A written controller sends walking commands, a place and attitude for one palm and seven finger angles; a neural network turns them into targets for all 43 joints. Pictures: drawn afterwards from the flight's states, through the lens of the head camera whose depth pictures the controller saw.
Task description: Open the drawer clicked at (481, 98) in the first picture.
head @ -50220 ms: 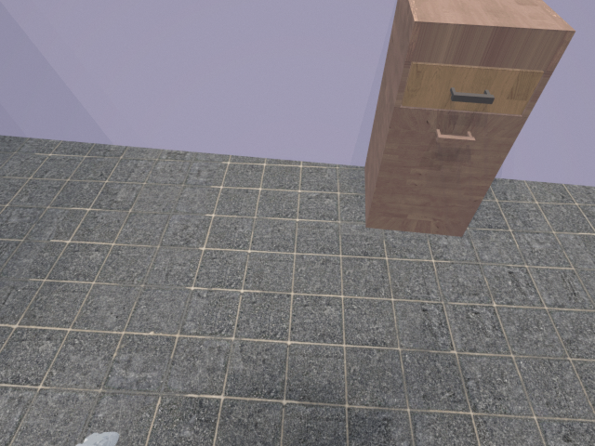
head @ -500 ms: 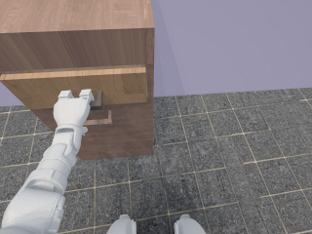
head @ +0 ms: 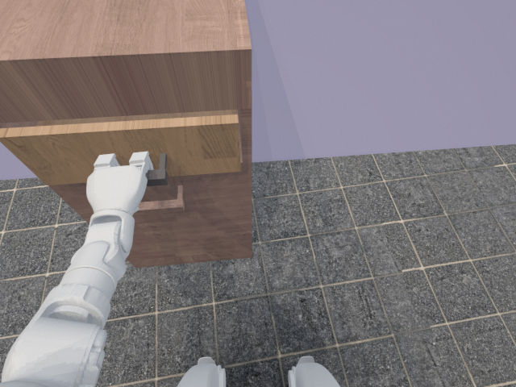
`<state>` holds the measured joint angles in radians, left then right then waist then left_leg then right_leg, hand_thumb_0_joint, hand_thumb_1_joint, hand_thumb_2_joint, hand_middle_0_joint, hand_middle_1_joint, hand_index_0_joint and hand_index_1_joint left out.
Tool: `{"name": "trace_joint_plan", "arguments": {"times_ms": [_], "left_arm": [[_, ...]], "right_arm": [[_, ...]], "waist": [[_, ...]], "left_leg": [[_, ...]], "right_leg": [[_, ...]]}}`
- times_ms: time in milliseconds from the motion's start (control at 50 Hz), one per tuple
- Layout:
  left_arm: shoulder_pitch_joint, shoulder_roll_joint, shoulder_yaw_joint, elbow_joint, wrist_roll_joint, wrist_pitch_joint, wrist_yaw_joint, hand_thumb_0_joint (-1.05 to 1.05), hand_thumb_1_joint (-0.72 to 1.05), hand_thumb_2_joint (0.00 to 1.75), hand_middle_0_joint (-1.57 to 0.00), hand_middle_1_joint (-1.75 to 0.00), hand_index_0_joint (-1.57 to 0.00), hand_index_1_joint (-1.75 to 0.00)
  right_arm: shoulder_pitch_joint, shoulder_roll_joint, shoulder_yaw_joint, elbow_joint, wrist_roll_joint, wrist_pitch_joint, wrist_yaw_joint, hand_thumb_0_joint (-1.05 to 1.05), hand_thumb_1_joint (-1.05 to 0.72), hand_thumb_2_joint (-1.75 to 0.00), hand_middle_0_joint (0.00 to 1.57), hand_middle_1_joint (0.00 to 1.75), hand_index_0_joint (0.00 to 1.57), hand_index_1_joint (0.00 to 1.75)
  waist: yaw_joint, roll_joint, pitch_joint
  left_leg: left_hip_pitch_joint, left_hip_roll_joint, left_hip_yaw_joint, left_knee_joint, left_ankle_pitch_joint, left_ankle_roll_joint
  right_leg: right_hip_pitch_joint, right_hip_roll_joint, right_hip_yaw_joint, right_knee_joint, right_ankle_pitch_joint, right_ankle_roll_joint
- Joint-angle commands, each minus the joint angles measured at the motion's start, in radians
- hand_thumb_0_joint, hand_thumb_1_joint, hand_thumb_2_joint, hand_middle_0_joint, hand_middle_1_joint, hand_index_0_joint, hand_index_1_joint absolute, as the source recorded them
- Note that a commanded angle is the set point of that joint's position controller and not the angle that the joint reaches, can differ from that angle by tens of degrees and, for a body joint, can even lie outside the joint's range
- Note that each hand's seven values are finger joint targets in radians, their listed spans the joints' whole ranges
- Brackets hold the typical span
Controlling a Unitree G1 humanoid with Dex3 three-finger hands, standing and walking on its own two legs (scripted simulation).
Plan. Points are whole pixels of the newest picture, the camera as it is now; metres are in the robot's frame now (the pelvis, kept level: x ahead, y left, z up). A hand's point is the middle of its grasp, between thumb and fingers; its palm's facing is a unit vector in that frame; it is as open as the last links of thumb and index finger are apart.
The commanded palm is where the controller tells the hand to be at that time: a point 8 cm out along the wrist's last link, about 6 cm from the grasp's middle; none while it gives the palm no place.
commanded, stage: pull the drawer open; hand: left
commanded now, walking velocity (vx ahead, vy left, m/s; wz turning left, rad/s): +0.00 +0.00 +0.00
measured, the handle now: (132, 170) +0.48 +0.22 -0.01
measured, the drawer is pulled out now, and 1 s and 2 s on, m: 0.03 0.09 0.30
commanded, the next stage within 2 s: none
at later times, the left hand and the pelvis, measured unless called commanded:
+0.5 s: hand (128, 223) +0.38 +0.22 -0.03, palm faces -0.02 -0.05 -1.00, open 5.7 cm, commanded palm +0.37 +0.21 +0.02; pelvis +0.03 +0.00 +0.01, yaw +0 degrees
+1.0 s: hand (126, 241) +0.35 +0.22 -0.03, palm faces -0.04 -0.07 -1.00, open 5.8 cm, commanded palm +0.30 +0.21 +0.02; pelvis +0.01 +0.00 +0.01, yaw -1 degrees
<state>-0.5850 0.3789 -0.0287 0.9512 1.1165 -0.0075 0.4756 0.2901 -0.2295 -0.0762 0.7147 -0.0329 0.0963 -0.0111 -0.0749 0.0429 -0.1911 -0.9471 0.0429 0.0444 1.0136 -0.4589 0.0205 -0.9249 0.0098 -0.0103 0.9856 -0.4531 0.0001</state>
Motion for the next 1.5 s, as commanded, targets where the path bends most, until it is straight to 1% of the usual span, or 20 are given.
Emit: {"name": "trace_joint_plan", "arguments": {"times_ms": [0, 60, 100, 240, 360, 380, 400, 480, 580, 680, 780, 880, 1000, 1040, 1100, 1160, 1200, 1280, 1380, 1480], "left_arm": [[-0.176, 0.111, 0.018, -0.202, -0.013, -0.017, 0.039, 0.00, 0.90, 0.90, -0.40, -1.35, -0.40, -1.35], [-0.109, 0.136, 0.041, -0.213, -0.015, -0.009, 0.037, 0.00, 0.90, 0.90, -0.40, -1.35, -0.40, -1.35], [-0.072, 0.093, 0.013, -0.273, -0.014, -0.009, 0.040, 0.00, 0.90, 0.90, -0.40, -1.35, -0.40, -1.35], [0.170, 0.062, 0.003, -0.419, -0.033, 0.041, 0.040, 0.00, 0.90, 0.90, -0.40, -1.35, -0.40, -1.35], [0.295, 0.063, 0.012, -0.540, -0.030, 0.069, 0.049, 0.00, 0.90, 0.90, -0.40, -1.35, -0.40, -1.35], [0.117, 0.062, -0.015, -0.533, -0.019, 0.068, 0.056, 0.00, 0.90, 0.90, -0.40, -1.35, -0.40, -1.35], [-0.026, 0.110, 0.016, -0.502, -0.001, 0.060, 0.064, 0.00, 0.90, 0.90, -0.40, -1.35, -0.40, -1.35], [-0.007, 0.101, 0.015, -0.430, 0.020, 0.063, 0.071, 0.00, 0.90, 0.90, -0.40, -1.35, -0.40, -1.35], [-0.066, 0.091, 0.001, -0.411, 0.008, 0.066, 0.057, 0.00, 0.90, 0.90, -0.40, -1.35, -0.40, -1.35], [-0.103, 0.095, 0.005, -0.348, 0.001, 0.031, 0.040, 0.00, 0.90, 0.90, -0.40, -1.35, -0.40, -1.35], [0.134, 0.102, 0.041, -0.400, -0.020, -0.001, 0.032, 0.00, 0.90, 0.90, -0.40, -1.35, -0.40, -1.35], [0.364, 0.075, 0.046, -0.517, -0.045, 0.000, 0.045, 0.00, 0.90, 0.90, -0.40, -1.35, -0.40, -1.35], [0.528, 0.052, 0.033, -0.662, -0.043, 0.041, 0.088, 0.00, 0.90, 0.90, -0.40, -1.35, -0.40, -1.35], [0.628, 0.065, 0.053, -0.699, -0.043, 0.062, 0.099, 0.00, 0.90, 0.90, -0.40, -1.35, -0.40, -1.35], [0.673, 0.030, 0.016, -0.750, -0.045, 0.093, 0.105, 0.00, 0.90, 0.90, -0.40, -1.35, -0.40, -1.35], [0.713, 0.051, 0.034, -0.797, -0.040, 0.104, 0.107, 0.00, 0.90, 0.90, -0.40, -1.35, -0.40, -1.35], [0.762, 0.011, -0.004, -0.809, -0.038, 0.111, 0.105, 0.00, 0.90, 0.90, -0.40, -1.35, -0.40, -1.35], [0.860, 0.022, 0.008, -0.878, -0.033, 0.101, 0.102, 0.00, 0.90, 0.90, -0.40, -1.35, -0.40, -1.35], [1.027, 0.006, -0.002, -0.954, -0.029, 0.071, 0.095, 0.00, 0.90, 0.90, -0.40, -1.35, -0.40, -1.35], [1.138, -0.015, -0.022, -1.030, -0.018, 0.039, 0.104, 0.00, 0.90, 0.90, -0.40, -1.35, -0.40, -1.35]], "right_arm": [[0.083, -0.144, -0.054, -0.083, 0.000, -0.022, -0.003, 0.00, -0.90, -0.90, 0.20, 0.30, 0.20, 0.30], [0.071, -0.149, -0.050, -0.092, 0.003, -0.018, -0.002, 0.00, -0.90, -0.90, 0.20, 0.30, 0.20, 0.30], [0.065, -0.142, -0.055, -0.101, 0.003, -0.018, 0.002, 0.00, -0.90, -0.90, 0.20, 0.30, 0.20, 0.30], [0.029, -0.143, -0.050, -0.135, 0.005, -0.009, 0.012, 0.00, -0.90, -0.90, 0.20, 0.30, 0.20, 0.30], [-0.009, -0.140, -0.044, -0.159, 0.000, -0.013, 0.014, 0.00, -0.90, -0.90, 0.20, 0.30, 0.20, 0.30], [0.000, -0.144, -0.041, -0.134, 0.000, -0.010, 0.008, 0.00, -0.90, -0.90, 0.20, 0.30, 0.20, 0.30], [0.019, -0.146, -0.043, -0.112, -0.005, -0.012, -0.002, 0.00, -0.90, -0.90, 0.20, 0.30, 0.20, 0.30], [0.014, -0.138, -0.045, -0.111, -0.009, -0.014, -0.006, 0.00, -0.90, -0.90, 0.20, 0.30, 0.20, 0.30], [0.007, -0.134, -0.043, -0.117, -0.005, -0.008, -0.011, 0.00, -0.90, -0.90, 0.20, 0.30, 0.20, 0.30], [0.006, -0.130, -0.040, -0.119, 0.000, -0.014, -0.021, 0.00, -0.90, -0.90, 0.20, 0.30, 0.20, 0.30], [-0.021, -0.124, -0.036, -0.159, 0.004, -0.020, -0.015, 0.00, -0.90, -0.90, 0.20, 0.30, 0.20, 0.30], [-0.048, -0.127, -0.036, -0.187, 0.008, -0.032, -0.001, 0.00, -0.90, -0.90, 0.20, 0.30, 0.20, 0.30], [-0.078, -0.132, -0.038, -0.195, 0.003, -0.042, 0.013, 0.00, -0.90, -0.90, 0.20, 0.30, 0.20, 0.30], [-0.090, -0.131, -0.038, -0.202, 0.002, -0.042, 0.017, 0.00, -0.90, -0.90, 0.20, 0.30, 0.20, 0.30], [-0.112, -0.130, -0.033, -0.213, 0.001, -0.040, 0.024, 0.00, -0.90, -0.90, 0.20, 0.30, 0.20, 0.30], [-0.135, -0.131, -0.026, -0.226, -0.001, -0.038, 0.021, 0.00, -0.90, -0.90, 0.20, 0.30, 0.20, 0.30], [-0.150, -0.124, -0.021, -0.240, 0.000, -0.039, 0.025, 0.00, -0.90, -0.90, 0.20, 0.30, 0.20, 0.30], [-0.178, -0.113, -0.011, -0.268, -0.001, -0.041, 0.030, 0.00, -0.90, -0.90, 0.20, 0.30, 0.20, 0.30], [-0.218, -0.102, 0.006, -0.307, -0.004, -0.045, 0.047, 0.00, -0.90, -0.90, 0.20, 0.30, 0.20, 0.30], [-0.237, -0.095, 0.016, -0.340, -0.015, -0.046, 0.066, 0.00, -0.90, -0.90, 0.20, 0.30, 0.20, 0.30]], "waist": [[0.019, 0.011, -0.410], [0.036, -0.013, -0.397], [0.040, 0.018, -0.413], [0.053, -0.023, -0.386], [0.062, 0.012, -0.357], [0.010, 0.010, -0.332], [-0.006, -0.007, -0.307], [0.025, 0.043, -0.349], [0.022, 0.012, -0.385], [0.019, -0.021, -0.359], [0.079, -0.023, -0.392], [0.096, -0.046, -0.350], [0.085, -0.028, -0.299], [0.100, -0.029, -0.302], [0.087, -0.011, -0.264], [0.096, -0.011, -0.257], [0.093, -0.008, -0.233], [0.118, 0.003, -0.253], [0.133, 0.001, -0.211], [0.134, -0.020, -0.196]], "left_leg": [[0.374, -0.037, -0.025, -0.097, 0.459, 0.013], [0.354, -0.038, -0.024, -0.111, 0.451, 0.012], [0.397, -0.033, -0.020, -0.110, 0.506, 0.011], [0.434, -0.026, -0.017, -0.134, 0.608, 0.010], [0.472, -0.019, -0.023, -0.143, 0.685, 0.005], [0.468, -0.017, -0.029, -0.128, 0.647, 0.006], [0.435, -0.017, -0.033, -0.119, 0.593, 0.005], [0.454, -0.030, -0.029, -0.112, 0.593, 0.003], [0.452, -0.036, -0.031, -0.107, 0.571, 0.004], [0.402, -0.045, -0.024, -0.109, 0.469, 0.009], [0.379, -0.053, -0.007, -0.129, 0.456, 0.009], [0.359, -0.049, 0.003, -0.150, 0.442, 0.008], [0.377, -0.044, 0.005, -0.159, 0.438, 0.003], [0.386, -0.045, 0.006, -0.159, 0.461, 0.001], [0.408, -0.038, -0.003, -0.162, 0.465, -0.001], [0.413, -0.038, -0.009, -0.162, 0.473, -0.002], [0.429, -0.037, -0.010, -0.161, 0.468, -0.001], [0.456, -0.035, -0.015, -0.157, 0.504, -0.004], [0.442, -0.035, -0.019, -0.140, 0.507, -0.006], [0.427, -0.034, -0.030, -0.104, 0.511, -0.003]], "right_leg": [[0.197, 0.048, -0.036, -0.116, 0.397, -0.043], [0.232, 0.048, -0.036, -0.120, 0.400, -0.045], [0.227, 0.048, -0.037, -0.120, 0.430, -0.045], [0.309, 0.045, -0.034, -0.148, 0.529, -0.039], [0.329, 0.041, -0.036, -0.151, 0.576, -0.040], [0.275, 0.038, -0.037, -0.147, 0.555, -0.034], [0.240, 0.036, -0.040, -0.135, 0.511, -0.033], [0.228, 0.038, -0.040, -0.125, 0.482, -0.042], [0.246, 0.036, -0.037, -0.125, 0.482, -0.040], [0.240, 0.036, -0.033, -0.129, 0.433, -0.040], [0.332, 0.037, -0.021, -0.136, 0.468, -0.046], [0.368, 0.038, -0.020, -0.150, 0.490, -0.045], [0.357, 0.038, -0.022, -0.154, 0.499, -0.045], [0.370, 0.038, -0.023, -0.151, 0.515, -0.045], [0.338, 0.039, -0.031, -0.151, 0.483, -0.045], [0.343, 0.039, -0.030, -0.147, 0.485, -0.048], [0.325, 0.040, -0.035, -0.148, 0.463, -0.045], [0.332, 0.039, -0.035, -0.135, 0.466, -0.047], [0.317, 0.038, -0.031, -0.118, 0.469, -0.048], [0.279, 0.038, -0.030, -0.090, 0.463, -0.047]]}}
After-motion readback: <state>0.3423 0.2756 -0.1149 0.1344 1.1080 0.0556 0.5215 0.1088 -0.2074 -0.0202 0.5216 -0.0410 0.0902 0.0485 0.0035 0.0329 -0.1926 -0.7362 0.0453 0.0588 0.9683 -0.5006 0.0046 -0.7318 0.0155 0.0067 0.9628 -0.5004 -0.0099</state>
